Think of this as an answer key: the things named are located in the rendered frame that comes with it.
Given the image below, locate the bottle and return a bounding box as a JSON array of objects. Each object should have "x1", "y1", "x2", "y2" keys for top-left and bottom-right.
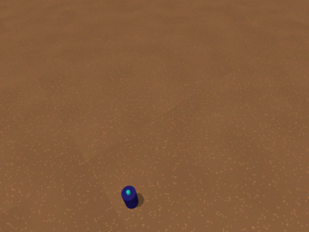
[{"x1": 121, "y1": 186, "x2": 139, "y2": 209}]

